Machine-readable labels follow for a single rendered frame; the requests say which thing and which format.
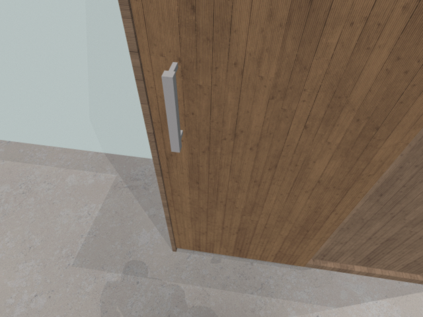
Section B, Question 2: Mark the handle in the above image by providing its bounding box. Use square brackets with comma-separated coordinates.
[161, 62, 183, 153]

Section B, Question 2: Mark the wardrobe door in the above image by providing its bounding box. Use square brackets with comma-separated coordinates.
[312, 128, 423, 275]
[130, 0, 423, 267]

